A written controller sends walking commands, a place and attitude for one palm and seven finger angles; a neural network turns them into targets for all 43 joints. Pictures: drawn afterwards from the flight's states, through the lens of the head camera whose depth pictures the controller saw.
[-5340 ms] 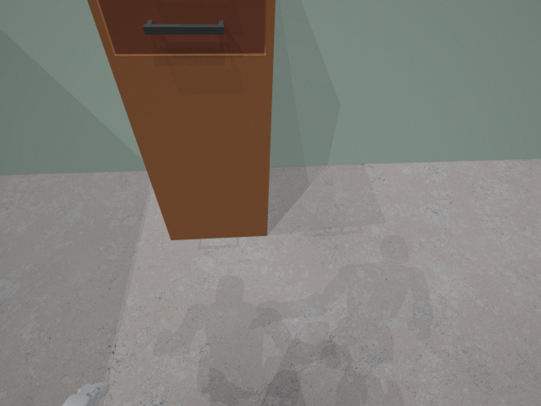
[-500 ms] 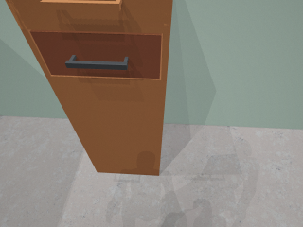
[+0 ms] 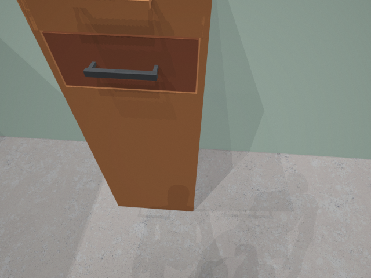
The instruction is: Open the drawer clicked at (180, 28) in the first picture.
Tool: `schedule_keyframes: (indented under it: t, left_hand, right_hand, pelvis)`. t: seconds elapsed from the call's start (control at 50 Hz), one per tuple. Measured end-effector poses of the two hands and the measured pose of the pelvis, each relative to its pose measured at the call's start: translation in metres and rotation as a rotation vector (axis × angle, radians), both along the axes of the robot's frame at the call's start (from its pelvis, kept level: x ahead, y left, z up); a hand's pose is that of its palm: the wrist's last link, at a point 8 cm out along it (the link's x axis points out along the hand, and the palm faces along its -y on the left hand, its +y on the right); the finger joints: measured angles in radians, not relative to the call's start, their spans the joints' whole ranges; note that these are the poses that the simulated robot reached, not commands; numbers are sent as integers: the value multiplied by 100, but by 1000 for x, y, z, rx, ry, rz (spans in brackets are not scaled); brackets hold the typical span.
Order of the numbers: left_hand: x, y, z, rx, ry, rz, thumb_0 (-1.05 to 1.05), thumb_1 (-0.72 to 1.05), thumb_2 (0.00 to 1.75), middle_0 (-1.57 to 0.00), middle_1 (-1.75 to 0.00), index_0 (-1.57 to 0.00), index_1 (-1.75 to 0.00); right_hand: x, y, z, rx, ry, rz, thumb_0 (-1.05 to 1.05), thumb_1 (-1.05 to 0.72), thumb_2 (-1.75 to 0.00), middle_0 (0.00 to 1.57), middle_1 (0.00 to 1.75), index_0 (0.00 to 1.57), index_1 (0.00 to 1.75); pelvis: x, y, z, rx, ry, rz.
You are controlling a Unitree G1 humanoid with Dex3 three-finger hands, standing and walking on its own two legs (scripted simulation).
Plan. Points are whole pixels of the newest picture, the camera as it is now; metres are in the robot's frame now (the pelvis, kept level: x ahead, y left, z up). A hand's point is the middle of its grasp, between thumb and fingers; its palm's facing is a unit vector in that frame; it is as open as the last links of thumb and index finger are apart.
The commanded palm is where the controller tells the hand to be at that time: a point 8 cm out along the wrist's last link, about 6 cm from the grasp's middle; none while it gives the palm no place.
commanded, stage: come to a stop and stand still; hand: left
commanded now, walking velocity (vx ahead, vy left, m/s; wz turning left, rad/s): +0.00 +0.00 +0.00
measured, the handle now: (122, 70) +0.57 +0.21 +0.15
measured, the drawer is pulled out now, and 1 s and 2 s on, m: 0.00 0.00 0.00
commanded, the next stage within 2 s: look again from close up in 0.02 s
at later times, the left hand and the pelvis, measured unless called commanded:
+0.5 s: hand out of the picture +0.01 +0.23 -0.18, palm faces +0.02 -0.98 -0.20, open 7.3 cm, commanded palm none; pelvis -0.01 +0.05 -0.01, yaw -1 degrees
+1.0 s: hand out of the picture +0.01 +0.19 -0.19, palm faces -0.01 -0.99 -0.16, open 7.4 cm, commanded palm none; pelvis +0.03 +0.03 -0.02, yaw -2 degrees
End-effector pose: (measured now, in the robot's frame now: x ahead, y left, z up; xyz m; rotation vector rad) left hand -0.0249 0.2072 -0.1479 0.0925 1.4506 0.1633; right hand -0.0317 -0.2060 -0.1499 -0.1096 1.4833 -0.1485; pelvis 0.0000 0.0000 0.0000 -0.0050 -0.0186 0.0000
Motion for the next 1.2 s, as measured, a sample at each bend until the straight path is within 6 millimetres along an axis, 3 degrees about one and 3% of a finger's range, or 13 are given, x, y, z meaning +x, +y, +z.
schedule_keyframes:
  t: [0.16, 0.26, 0.42, 0.58, 0.84, 0.92, 1.02, 1.1, 1.2]
  left_hand:
    - [5, 13, 1, 29, -29, -24, 0, 91, 90, -20, -30, -20, -30]
    - [7, 32, -5, 29, -52, -59, 0, 90, 90, -20, -30, -20, -30]
    - [23, 62, -1, 43, -115, -54, 1, 91, 90, -20, -30, -20, -30]
    - [19, 73, 1, 41, -91, -58, 0, 91, 90, -20, -30, -20, -30]
    - [3, 57, -7, -6, 18, -52, 0, 91, 90, -20, -30, -20, -30]
    - [13, 48, -10, -11, 32, -64, 0, 90, 90, -20, -30, -20, -30]
    - [41, 33, -10, 4, 6, -59, 0, 90, 90, -20, -30, -20, -30]
    - [56, 20, -10, 20, -40, -26, 0, 90, 90, -20, -30, -20, -30]
    - [59, 7, -10, 1, -15, -14, 0, 90, 90, -20, -30, -20, -30]
  right_hand:
    - [-20, 10, -1, 14, 32, -20, 1, -91, -90, 20, 29, 19, 30]
    - [-14, 19, -7, 1, -38, -24, 1, -91, -90, 20, 29, 19, 30]
    - [-3, 51, -7, 26, -110, 6, 1, -91, -90, 20, 29, 19, 30]
    - [-3, 63, -6, 29, -96, 14, 1, -91, -90, 20, 30, 20, 30]
    - [-2, 54, -5, -1, -42, -5, 1, -91, -90, 20, 30, 20, 30]
    - [1, 45, -9, -5, -29, -32, 1, -91, -90, 20, 30, 20, 30]
    - [9, 27, -17, 2, 4, -47, 1, -90, -90, 20, 30, 20, 30]
    - [32, 12, -16, -1, 22, -22, 1, -91, -90, 20, 30, 20, 30]
    - [86, -1, -9, -29, -64, 3, 1, -91, -90, 20, 29, 19, 30]
  pelvis:
    - [-6, 7, -1, -8, 13, -7]
    - [-15, 24, -9, -27, 11, -6]
    - [-13, 46, -8, -1, -2, -10]
    - [-12, 58, -6, 10, 2, -18]
    - [1, 57, -8, 19, 6, -28]
    - [15, 47, -12, 27, 11, -37]
    - [35, 28, -17, 12, 24, -31]
    - [45, 16, -17, 11, 30, -11]
    - [54, 11, -13, 18, 26, -10]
